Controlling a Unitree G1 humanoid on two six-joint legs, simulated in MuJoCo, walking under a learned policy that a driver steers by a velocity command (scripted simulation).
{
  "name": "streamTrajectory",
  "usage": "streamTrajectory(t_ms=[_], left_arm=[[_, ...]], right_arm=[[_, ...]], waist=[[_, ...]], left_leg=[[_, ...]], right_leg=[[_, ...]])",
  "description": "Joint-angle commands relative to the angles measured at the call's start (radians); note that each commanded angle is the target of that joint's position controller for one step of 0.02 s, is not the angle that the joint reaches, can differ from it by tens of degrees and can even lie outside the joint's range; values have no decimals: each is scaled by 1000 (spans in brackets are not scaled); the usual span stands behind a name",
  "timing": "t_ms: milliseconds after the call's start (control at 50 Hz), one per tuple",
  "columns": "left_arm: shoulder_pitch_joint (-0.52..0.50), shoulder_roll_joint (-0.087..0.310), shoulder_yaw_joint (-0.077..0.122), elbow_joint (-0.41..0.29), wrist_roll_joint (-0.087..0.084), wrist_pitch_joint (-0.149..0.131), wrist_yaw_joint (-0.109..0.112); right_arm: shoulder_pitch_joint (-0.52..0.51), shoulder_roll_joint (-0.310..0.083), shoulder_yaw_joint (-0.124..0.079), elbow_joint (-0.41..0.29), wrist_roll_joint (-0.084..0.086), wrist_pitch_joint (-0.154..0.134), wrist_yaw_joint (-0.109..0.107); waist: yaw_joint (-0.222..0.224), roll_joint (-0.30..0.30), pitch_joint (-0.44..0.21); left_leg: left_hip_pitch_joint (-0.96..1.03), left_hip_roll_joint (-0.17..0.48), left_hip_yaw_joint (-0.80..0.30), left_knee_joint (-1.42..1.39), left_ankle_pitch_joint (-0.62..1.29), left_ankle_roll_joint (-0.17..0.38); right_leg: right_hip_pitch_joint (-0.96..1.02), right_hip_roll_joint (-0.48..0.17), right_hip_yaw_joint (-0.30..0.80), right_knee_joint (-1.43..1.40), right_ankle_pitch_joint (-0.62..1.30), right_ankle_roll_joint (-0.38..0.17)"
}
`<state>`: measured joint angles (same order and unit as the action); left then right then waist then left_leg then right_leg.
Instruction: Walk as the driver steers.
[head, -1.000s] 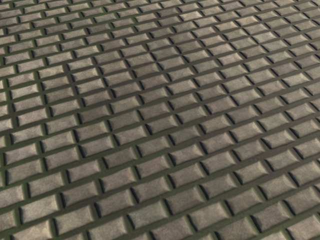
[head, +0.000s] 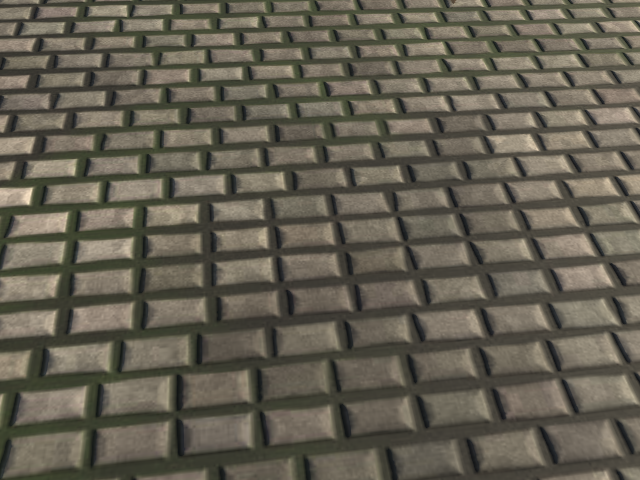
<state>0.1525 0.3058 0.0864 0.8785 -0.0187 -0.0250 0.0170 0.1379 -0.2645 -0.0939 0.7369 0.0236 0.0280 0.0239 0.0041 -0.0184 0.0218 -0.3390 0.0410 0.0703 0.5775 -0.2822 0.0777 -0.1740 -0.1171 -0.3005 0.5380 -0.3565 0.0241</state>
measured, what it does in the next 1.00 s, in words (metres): walks ahead: right foot, then left foot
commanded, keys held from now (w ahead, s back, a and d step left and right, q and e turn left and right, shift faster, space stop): w+q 0.40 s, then w+e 0.60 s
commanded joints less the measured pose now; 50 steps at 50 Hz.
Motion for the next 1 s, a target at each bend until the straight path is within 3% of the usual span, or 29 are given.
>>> streamTrajectory(t_ms=[20,40,60,80,100,120,160,260,300,360,400,420,440,460,480,500,540,560,620,700,800,840,860,880,900,920,940,960,1000], left_arm=[[-122,18,-6,-157,33,-39,-9],[-174,79,5,-151,8,-70,-27],[-177,104,11,-155,-17,-90,-45],[-157,109,14,-132,-7,-98,-48],[-154,117,19,-122,14,-100,-46],[-147,112,21,-116,20,-97,-47],[-160,78,14,-119,22,-90,-46],[-275,28,-12,-158,11,-86,-51],[-301,41,-12,-176,5,-88,-55],[-271,83,0,-179,3,-100,-58],[-190,111,14,-160,4,-110,-56],[-82,132,27,-126,11,-113,-53],[64,168,38,-99,29,-116,-50],[212,251,60,-65,46,-107,-48],[239,206,49,-37,23,-105,-63],[165,139,28,-48,3,-102,-63],[56,91,8,-76,16,-84,-58],[37,75,0,-83,23,-83,-55],[53,85,-1,-77,10,-81,-43],[93,147,18,-72,-6,-69,-23],[187,147,18,-57,-17,-46,-18],[184,133,14,-62,-13,-38,-14],[181,102,5,-68,-6,-38,-14],[162,38,-17,-91,6,-44,-17],[252,-28,-38,-130,-7,-61,-15],[248,58,-21,-130,-28,-64,-12],[188,114,-3,-133,-27,-58,-12],[156,108,-1,-135,-19,-51,-11],[130,83,4,-149,-9,-34,-18]], right_arm=[[315,-336,-98,18,3,-34,-20],[313,-241,-67,2,-6,-60,-9],[269,-189,-50,-8,-7,-78,-10],[217,-162,-41,-22,1,-84,-12],[171,-138,-31,-32,11,-81,-17],[148,-127,-22,-44,4,-81,-25],[157,-160,-28,-50,-5,-85,-39],[214,-192,-39,-36,-1,-87,-54],[243,-190,-41,-25,3,-86,-52],[243,-185,-40,-19,7,-82,-55],[225,-178,-39,-25,2,-74,-56],[215,-150,-27,-27,-7,-73,-55],[216,-103,-7,-37,-21,-74,-51],[342,-35,12,-50,-8,-84,-51],[372,-56,15,-42,12,-97,-49],[295,-130,0,-45,24,-102,-45],[133,-142,1,-83,-10,-117,-42],[117,-134,-2,-88,-23,-120,-42],[119,-83,11,-101,-29,-123,-37],[-16,-45,37,-136,-28,-131,-28],[-106,-87,26,-165,-7,-144,-17],[-49,-109,11,-150,-6,-148,-20],[32,-132,-3,-132,-10,-150,-27],[181,-192,-22,-116,-26,-151,-37],[272,-284,-43,-95,-42,-134,-37],[280,-227,-34,-78,-35,-130,-29],[238,-161,-14,-85,-27,-133,-28],[182,-125,-1,-87,-29,-133,-25],[103,-84,13,-78,-35,-134,-21]], waist=[[-97,387,-147],[-127,224,-158],[-97,195,-114],[-64,117,-84],[-41,86,-55],[-21,92,-49],[-15,75,-45],[-58,119,6],[-72,128,18],[-50,148,18],[-8,174,-7],[40,169,-68],[98,127,-192],[75,-142,-351],[71,-300,-347],[71,-190,-194],[47,-46,-49],[23,-43,-32],[-6,-80,-35],[29,-69,-18],[52,-74,-19],[5,-77,-35],[-39,-76,-67],[-112,15,-169],[-89,308,-288],[-93,298,-247],[-99,201,-137],[-77,153,-84],[-32,156,-14]], left_leg=[[583,282,-708,-265,38,313],[609,309,-737,-318,11,329],[574,290,-635,-314,62,285],[503,252,-531,-301,134,240],[434,227,-464,-313,206,210],[372,205,-423,-332,265,193],[324,174,-373,-355,353,185],[210,112,-302,-363,267,138],[197,124,-329,-351,229,128],[231,152,-391,-299,213,104],[243,146,-412,-222,296,86],[244,105,-368,-115,417,63],[159,48,-313,109,393,28],[-162,-88,-215,488,100,-55],[-345,-130,-262,666,-308,-64],[-431,-69,-274,754,-251,-52],[-402,17,-188,673,-112,-36],[-349,46,-188,605,-70,-34],[-277,57,-151,436,-59,-56],[-157,15,-109,127,141,-96],[-34,-32,-122,-55,244,-108],[94,-32,-114,-112,219,-84],[216,-11,-120,-131,185,-61],[417,144,-269,-144,110,0],[658,377,-648,-231,-64,137],[622,401,-812,-294,-268,171],[534,357,-687,-305,-261,139],[443,308,-554,-316,-142,112],[303,245,-374,-366,46,91]], right_leg=[[-626,130,115,602,-241,18],[-748,105,314,718,-271,0],[-772,65,341,695,-175,-31],[-728,32,343,639,-90,-39],[-683,15,340,550,-23,-34],[-613,10,339,492,37,-26],[-553,44,317,386,135,-1],[-421,109,311,54,358,16],[-383,115,321,8,383,12],[-325,110,352,-41,351,-9],[-219,124,329,-63,291,-33],[-90,133,300,-85,303,-60],[140,34,385,-51,287,-118],[489,-183,805,-105,83,-276],[531,-252,1126,-272,-125,-338],[422,-232,1036,-287,-212,-308],[161,-155,811,-306,-36,-276],[82,-122,757,-321,60,-267],[-3,-80,669,-356,202,-285],[-96,-36,561,-364,265,-261],[-69,-50,618,-285,191,-217],[-88,-31,637,-208,147,-181],[-128,10,622,-119,157,-154],[-231,77,544,144,89,-109],[-504,180,406,455,-191,-61],[-644,123,424,635,-220,-53],[-677,85,439,701,-132,-56],[-653,58,422,704,-54,-50],[-592,13,420,640,34,-38]])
